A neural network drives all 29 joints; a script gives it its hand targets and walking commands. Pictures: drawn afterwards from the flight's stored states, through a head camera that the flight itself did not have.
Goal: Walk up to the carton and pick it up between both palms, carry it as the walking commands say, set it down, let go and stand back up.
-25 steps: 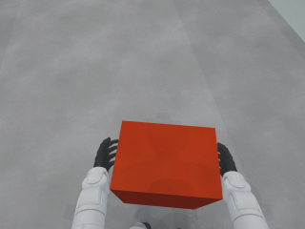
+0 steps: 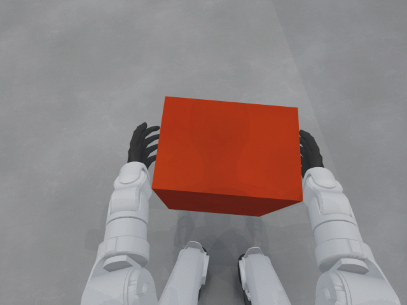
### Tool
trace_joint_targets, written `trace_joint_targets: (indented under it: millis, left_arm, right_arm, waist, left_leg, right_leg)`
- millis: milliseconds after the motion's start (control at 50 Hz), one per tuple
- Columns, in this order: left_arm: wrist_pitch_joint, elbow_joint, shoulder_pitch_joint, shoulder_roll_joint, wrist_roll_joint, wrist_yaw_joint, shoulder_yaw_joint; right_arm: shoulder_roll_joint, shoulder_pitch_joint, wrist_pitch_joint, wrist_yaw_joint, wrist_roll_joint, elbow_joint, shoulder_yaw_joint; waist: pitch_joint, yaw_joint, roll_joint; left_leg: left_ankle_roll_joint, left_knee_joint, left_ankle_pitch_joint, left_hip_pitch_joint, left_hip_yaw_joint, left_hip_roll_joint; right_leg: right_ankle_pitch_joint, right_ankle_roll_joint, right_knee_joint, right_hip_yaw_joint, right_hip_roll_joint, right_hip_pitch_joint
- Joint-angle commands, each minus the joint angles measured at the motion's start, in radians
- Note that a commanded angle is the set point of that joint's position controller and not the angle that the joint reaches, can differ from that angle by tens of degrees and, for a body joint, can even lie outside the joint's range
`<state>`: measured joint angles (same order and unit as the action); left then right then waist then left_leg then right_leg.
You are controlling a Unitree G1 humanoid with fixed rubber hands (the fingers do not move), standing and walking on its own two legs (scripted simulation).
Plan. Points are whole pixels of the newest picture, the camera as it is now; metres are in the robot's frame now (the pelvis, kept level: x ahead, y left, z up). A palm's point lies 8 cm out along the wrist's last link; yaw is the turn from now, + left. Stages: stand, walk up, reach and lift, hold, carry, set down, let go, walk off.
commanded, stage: set down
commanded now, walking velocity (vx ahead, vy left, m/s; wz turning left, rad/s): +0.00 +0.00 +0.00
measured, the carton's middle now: (221, 167) +0.41 +0.01 -0.16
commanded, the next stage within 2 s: none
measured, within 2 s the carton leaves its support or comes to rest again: neither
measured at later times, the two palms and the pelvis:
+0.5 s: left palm (154, 161) +0.42 +0.17 -0.15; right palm (298, 164) +0.43 -0.18 -0.17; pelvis +0.00 -0.02 -0.06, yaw +0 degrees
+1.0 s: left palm (159, 162) +0.44 +0.18 -0.24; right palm (284, 165) +0.45 -0.16 -0.26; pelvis -0.03 -0.01 -0.15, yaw -1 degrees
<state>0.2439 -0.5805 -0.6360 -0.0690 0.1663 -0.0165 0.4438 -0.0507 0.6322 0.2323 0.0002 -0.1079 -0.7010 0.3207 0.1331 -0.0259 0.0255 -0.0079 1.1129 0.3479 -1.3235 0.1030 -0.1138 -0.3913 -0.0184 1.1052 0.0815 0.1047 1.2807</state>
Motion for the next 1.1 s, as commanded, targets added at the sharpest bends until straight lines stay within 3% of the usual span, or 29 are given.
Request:
trace_joint_targets:
  millis: [0, 80, 140, 200, 220, 240, 260, 280, 300, 360, 380, 460, 500, 520, 540, 580, 660, 700, 760, 820, 860, 900, 920, 940, 960, 1020, 1040, 1060, 1080]
  left_arm:
    - [0.027, -0.052, -0.581, -0.967, -0.087, -0.159, -0.618]
    - [0.052, -0.094, -0.600, -0.927, -0.049, -0.149, -0.562]
    - [0.043, -0.052, -0.609, -0.914, -0.049, -0.142, -0.552]
    - [0.031, -0.082, -0.560, -0.902, -0.061, -0.144, -0.535]
    - [0.021, -0.079, -0.547, -0.927, -0.073, -0.149, -0.555]
    - [0.016, -0.096, -0.542, -0.893, -0.072, -0.150, -0.545]
    - [0.006, -0.072, -0.585, -0.876, -0.095, -0.154, -0.564]
    - [0.000, -0.052, -0.566, -0.872, -0.100, -0.151, -0.572]
    - [-0.011, -0.035, -0.616, -0.863, -0.118, -0.153, -0.592]
    - [-0.036, -0.009, -0.641, -0.817, -0.133, -0.154, -0.603]
    - [-0.046, 0.029, -0.660, -0.813, -0.143, -0.152, -0.611]
    - [-0.047, -0.048, -0.664, -0.769, -0.147, -0.158, -0.590]
    - [-0.054, -0.021, -0.689, -0.754, -0.152, -0.164, -0.592]
    - [-0.051, -0.067, -0.692, -0.751, -0.155, -0.166, -0.582]
    - [-0.047, -0.079, -0.687, -0.752, -0.142, -0.167, -0.565]
    - [-0.042, -0.113, -0.704, -0.737, -0.137, -0.170, -0.538]
    - [-0.028, -0.147, -0.777, -0.704, -0.115, -0.171, -0.480]
    - [-0.025, -0.136, -0.815, -0.697, -0.115, -0.172, -0.469]
    - [-0.018, -0.126, -0.866, -0.716, -0.125, -0.166, -0.470]
    - [-0.008, -0.139, -0.916, -0.703, -0.134, -0.162, -0.461]
    - [-0.002, -0.157, -0.921, -0.703, -0.129, -0.154, -0.446]
    - [0.012, -0.171, -0.960, -0.721, -0.135, -0.155, -0.454]
    - [0.013, -0.141, -0.979, -0.727, -0.142, -0.155, -0.454]
    - [0.013, -0.145, -1.006, -0.711, -0.145, -0.147, -0.459]
    - [0.021, -0.136, -1.012, -0.743, -0.151, -0.147, -0.473]
    - [0.027, -0.118, -1.075, -0.739, -0.162, -0.133, -0.488]
    - [0.021, -0.103, -1.059, -0.716, -0.150, -0.128, -0.478]
    - [0.035, -0.145, -1.074, -0.744, -0.147, -0.124, -0.477]
    - [0.041, -0.180, -1.041, -0.748, -0.134, -0.125, -0.460]
  right_arm:
    - [0.945, 0.703, -0.025, -0.281, 0.075, 0.076, -0.422]
    - [0.968, 0.723, 0.009, -0.303, 0.077, 0.034, -0.401]
    - [0.961, 0.743, 0.005, -0.312, 0.098, 0.026, -0.397]
    - [0.969, 0.716, -0.002, -0.296, 0.112, 0.055, -0.433]
    - [0.957, 0.716, -0.016, -0.286, 0.106, 0.091, -0.440]
    - [0.949, 0.711, -0.016, -0.274, 0.096, 0.082, -0.434]
    - [0.941, 0.688, -0.019, -0.259, 0.085, 0.078, -0.421]
    - [0.957, 0.699, -0.025, -0.248, 0.108, 0.103, -0.457]
    - [0.936, 0.715, -0.032, -0.239, 0.108, 0.112, -0.458]
    - [0.949, 0.718, -0.051, -0.207, 0.121, 0.121, -0.491]
    - [0.955, 0.712, -0.051, -0.194, 0.134, 0.120, -0.498]
    - [0.938, 0.736, -0.058, -0.153, 0.127, 0.092, -0.463]
    - [0.951, 0.782, -0.064, -0.137, 0.150, 0.130, -0.508]
    - [0.953, 0.791, -0.059, -0.126, 0.149, 0.127, -0.506]
    - [0.962, 0.802, -0.057, -0.118, 0.142, 0.126, -0.500]
    - [0.948, 0.848, -0.055, -0.112, 0.151, 0.104, -0.502]
    - [0.929, 0.893, -0.039, -0.097, 0.130, 0.051, -0.440]
    - [0.924, 0.919, -0.034, -0.098, 0.129, 0.048, -0.429]
    - [0.912, 1.003, -0.044, -0.094, 0.159, 0.088, -0.456]
    - [0.858, 1.048, -0.036, -0.095, 0.142, 0.047, -0.415]
    - [0.861, 1.059, -0.032, -0.099, 0.142, 0.023, -0.402]
    - [0.812, 1.105, -0.034, -0.099, 0.135, 0.032, -0.378]
    - [0.825, 1.117, -0.028, -0.095, 0.139, 0.051, -0.394]
    - [0.834, 1.138, -0.029, -0.105, 0.155, 0.031, -0.392]
    - [0.821, 1.159, -0.030, -0.105, 0.155, 0.052, -0.394]
    - [0.805, 1.144, -0.020, -0.125, 0.151, -0.003, -0.371]
    - [0.800, 1.177, -0.024, -0.130, 0.166, 0.015, -0.372]
    - [0.763, 1.173, -0.022, -0.139, 0.151, -0.002, -0.342]
    - [0.766, 1.163, -0.018, -0.148, 0.137, -0.039, -0.335]
  waist:
    - [0.822, 0.059, 0.026]
    - [0.780, 0.005, 0.013]
    - [0.818, -0.025, 0.030]
    - [0.865, -0.031, -0.012]
    - [0.926, -0.001, -0.017]
    - [0.876, 0.001, -0.049]
    - [0.892, 0.040, -0.062]
    - [0.946, -0.002, -0.043]
    - [0.949, 0.023, -0.055]
    - [0.982, -0.004, -0.063]
    - [1.030, -0.004, -0.048]
    - [0.979, 0.010, -0.060]
    - [1.055, -0.028, -0.077]
    - [1.037, -0.017, -0.113]
    - [1.042, -0.018, -0.091]
    - [0.992, -0.049, -0.098]
    - [0.938, -0.032, -0.102]
    - [0.964, -0.043, -0.122]
    - [1.019, -0.065, -0.097]
    - [0.978, -0.035, -0.088]
    - [0.975, -0.048, -0.080]
    - [0.990, -0.002, -0.048]
    - [1.048, -0.017, -0.069]
    - [1.040, -0.033, -0.044]
    - [1.083, -0.002, -0.039]
    - [1.063, -0.002, -0.004]
    - [1.071, -0.021, 0.006]
    - [1.008, 0.025, 0.042]
    - [0.961, 0.015, 0.020]
  left_leg:
    - [0.066, -0.081, -0.109, 0.624, 0.044, 0.026]
    - [0.046, -0.039, -0.082, 0.524, 0.008, 0.015]
    - [0.045, 0.002, -0.191, 0.532, 0.001, 0.001]
    - [0.047, 0.060, -0.334, 0.497, -0.032, -0.005]
    - [0.050, 0.085, -0.394, 0.487, -0.033, -0.010]
    - [0.046, 0.084, -0.408, 0.458, -0.032, -0.013]
    - [0.047, 0.110, -0.419, 0.434, -0.032, -0.013]
    - [0.051, 0.123, -0.435, 0.421, -0.058, -0.022]
    - [0.050, 0.140, -0.449, 0.391, -0.046, -0.018]
    - [0.049, 0.181, -0.496, 0.323, -0.058, -0.033]
    - [0.046, 0.204, -0.464, 0.283, -0.068, -0.031]
    - [0.039, 0.229, -0.377, 0.166, -0.080, -0.037]
    - [0.035, 0.260, -0.401, 0.109, -0.092, -0.040]
    - [0.028, 0.271, -0.346, 0.079, -0.098, -0.043]
    - [0.028, 0.276, -0.354, 0.074, -0.101, -0.042]
    - [0.027, 0.285, -0.250, -0.005, -0.111, -0.046]
    - [0.021, 0.317, -0.155, -0.079, -0.114, -0.042]
    - [0.019, 0.332, -0.149, -0.081, -0.117, -0.037]
    - [0.022, 0.370, -0.167, -0.057, -0.128, -0.039]
    - [0.025, 0.392, -0.143, -0.068, -0.116, -0.034]
    - [0.033, 0.400, -0.141, -0.052, -0.117, -0.031]
    - [0.036, 0.419, -0.130, -0.021, -0.106, -0.029]
    - [0.040, 0.439, -0.148, -0.025, -0.123, -0.033]
    - [0.045, 0.438, -0.136, -0.030, -0.118, -0.032]
    - [0.044, 0.450, -0.144, 0.001, -0.111, -0.029]
    - [0.055, 0.462, -0.155, 0.039, -0.097, -0.027]
    - [0.051, 0.475, -0.185, 0.062, -0.101, -0.028]
    - [0.055, 0.469, -0.146, 0.081, -0.077, -0.026]
    - [0.055, 0.465, -0.155, 0.073, -0.069, -0.030]
  right_leg:
    - [0.071, 0.050, -0.011, -0.070, 0.047, -0.079]
    - [0.022, 0.050, 0.028, -0.072, 0.045, -0.039]
    - [0.068, 0.049, 0.058, -0.062, 0.048, 0.010]
    - [0.177, 0.030, 0.088, -0.060, 0.047, -0.002]
    - [0.230, 0.032, 0.102, -0.061, 0.048, -0.034]
    - [0.240, 0.020, 0.100, -0.062, 0.047, -0.016]
    - [0.267, 0.021, 0.105, -0.062, 0.049, -0.023]
    - [0.296, 0.019, 0.108, -0.050, 0.052, -0.071]
    - [0.315, 0.019, 0.122, -0.049, 0.049, -0.054]
    - [0.410, 0.001, 0.155, -0.052, 0.056, -0.076]
    - [0.411, 0.001, 0.166, -0.035, 0.056, -0.104]
    - [0.380, -0.014, 0.193, -0.037, 0.055, -0.106]
    - [0.449, -0.020, 0.217, -0.022, 0.053, -0.180]
    - [0.414, -0.026, 0.222, -0.027, 0.051, -0.188]
    - [0.418, -0.028, 0.222, -0.021, 0.049, -0.173]
    - [0.323, -0.031, 0.241, -0.030, 0.052, -0.151]
    - [0.220, -0.031, 0.272, -0.037, 0.058, -0.082]
    - [0.194, -0.033, 0.298, -0.056, 0.063, -0.066]
    - [0.200, -0.023, 0.329, -0.055, 0.068, -0.063]
    - [0.149, -0.016, 0.362, -0.073, 0.070, 0.045]
    - [0.133, -0.013, 0.388, -0.083, 0.078, 0.079]
    - [0.091, -0.006, 0.400, -0.097, 0.080, 0.141]
    - [0.113, -0.005, 0.400, -0.093, 0.079, 0.084]
    - [0.109, -0.005, 0.433, -0.104, 0.081, 0.117]
    - [0.113, -0.001, 0.436, -0.106, 0.082, 0.109]
    - [0.092, 0.014, 0.467, -0.115, 0.083, 0.218]
    - [0.098, 0.009, 0.482, -0.121, 0.081, 0.255]
    - [0.056, 0.017, 0.486, -0.128, 0.083, 0.337]
    - [0.059, 0.014, 0.493, -0.139, 0.084, 0.364]
